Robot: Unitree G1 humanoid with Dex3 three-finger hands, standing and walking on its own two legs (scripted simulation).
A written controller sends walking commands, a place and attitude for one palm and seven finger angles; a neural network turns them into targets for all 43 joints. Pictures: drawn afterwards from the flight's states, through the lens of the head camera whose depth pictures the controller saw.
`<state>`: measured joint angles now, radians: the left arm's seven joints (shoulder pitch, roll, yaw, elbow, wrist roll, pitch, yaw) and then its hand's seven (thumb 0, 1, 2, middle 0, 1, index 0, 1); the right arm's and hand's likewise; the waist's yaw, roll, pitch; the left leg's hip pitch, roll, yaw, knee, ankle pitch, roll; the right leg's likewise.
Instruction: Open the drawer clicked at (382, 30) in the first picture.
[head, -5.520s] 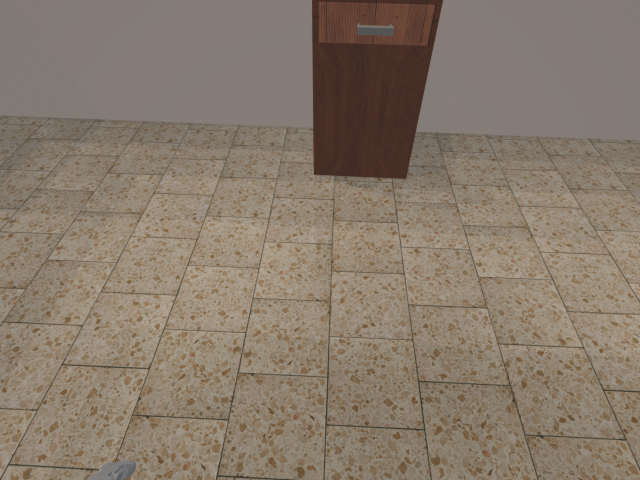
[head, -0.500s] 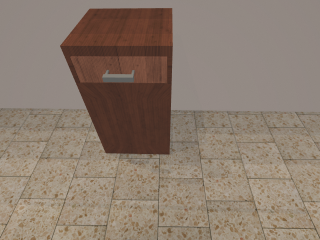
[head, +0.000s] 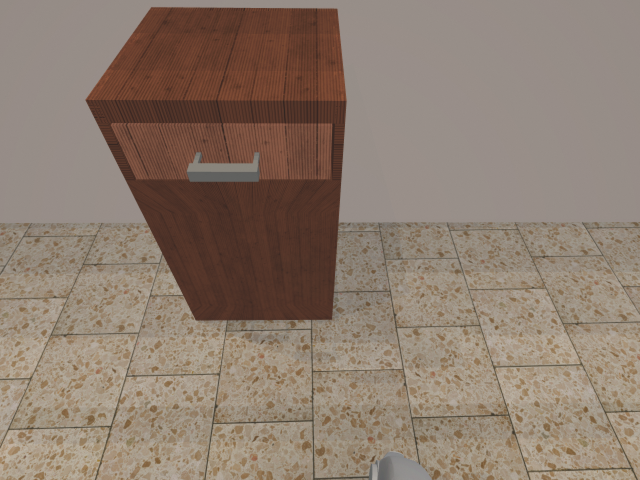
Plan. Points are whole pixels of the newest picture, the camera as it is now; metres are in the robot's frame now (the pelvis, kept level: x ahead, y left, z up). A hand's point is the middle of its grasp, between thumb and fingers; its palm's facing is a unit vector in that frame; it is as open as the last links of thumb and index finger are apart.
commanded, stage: take the last steps up to it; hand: left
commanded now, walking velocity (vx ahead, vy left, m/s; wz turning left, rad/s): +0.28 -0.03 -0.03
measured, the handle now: (225, 164) +0.69 +0.22 -0.04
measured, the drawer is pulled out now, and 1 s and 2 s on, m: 0.00 0.00 0.00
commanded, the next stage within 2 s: come to a stop and stand still in 0.34 s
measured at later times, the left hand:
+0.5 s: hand (226, 472) +0.16 +0.14 -0.17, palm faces +0.08 -0.98 -0.17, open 7.3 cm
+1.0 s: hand (234, 422) +0.23 +0.14 -0.17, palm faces +0.00 -0.95 -0.32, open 7.4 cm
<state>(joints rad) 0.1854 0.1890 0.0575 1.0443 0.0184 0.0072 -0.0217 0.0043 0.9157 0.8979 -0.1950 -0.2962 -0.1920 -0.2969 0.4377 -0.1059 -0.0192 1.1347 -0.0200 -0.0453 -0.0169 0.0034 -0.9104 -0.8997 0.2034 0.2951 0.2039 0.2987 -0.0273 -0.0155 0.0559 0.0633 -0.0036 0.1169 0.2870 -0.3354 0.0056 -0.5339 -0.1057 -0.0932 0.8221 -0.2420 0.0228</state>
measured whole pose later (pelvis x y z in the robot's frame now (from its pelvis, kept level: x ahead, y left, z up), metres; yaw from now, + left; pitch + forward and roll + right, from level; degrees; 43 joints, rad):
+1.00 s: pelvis +0.16 -0.07 -0.01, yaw -3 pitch +0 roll +2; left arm 0.20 0.21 0.06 1.01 0.02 0.02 0.03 0.00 0.92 0.90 -0.20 -0.30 -0.19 -0.30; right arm 0.16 -0.22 -0.07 1.05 -0.01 0.06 -0.02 0.00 -0.92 -0.90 0.20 0.30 0.20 0.30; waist 0.00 0.02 0.06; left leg -0.36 0.09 0.10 0.60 -0.29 -0.04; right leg -0.27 -0.05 -0.03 0.63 -0.37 0.01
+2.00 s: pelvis +0.17 -0.02 +0.01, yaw -2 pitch -1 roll +0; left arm 0.25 0.16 0.01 1.15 0.01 0.00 0.03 0.01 0.93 0.90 -0.20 -0.30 -0.20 -0.30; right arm 0.26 -0.16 0.01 1.14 0.00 0.00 -0.03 0.00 -0.92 -0.90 0.20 0.29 0.20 0.30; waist 0.01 -0.02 0.02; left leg -0.11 0.01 0.06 0.40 -0.28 0.00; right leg -0.14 -0.05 -0.04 0.42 -0.26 0.03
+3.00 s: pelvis +0.09 -0.01 -0.03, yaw +0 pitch +2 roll +1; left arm 0.27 0.28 -0.09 0.12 0.67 0.01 0.35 0.01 0.77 0.84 -0.21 -0.39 -0.20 -0.39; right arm 0.24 -0.24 0.01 0.68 -0.02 -0.20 -0.05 0.01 -0.91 -0.90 0.20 0.30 0.20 0.30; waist -0.03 0.06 -0.07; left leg -0.46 -0.04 0.03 0.72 -0.30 0.02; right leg -0.49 -0.01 0.09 0.77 -0.38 0.00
